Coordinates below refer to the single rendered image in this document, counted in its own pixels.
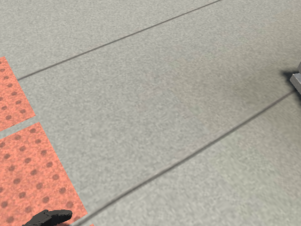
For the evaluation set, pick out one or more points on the left robot hand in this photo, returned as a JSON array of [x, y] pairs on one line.
[[49, 218]]

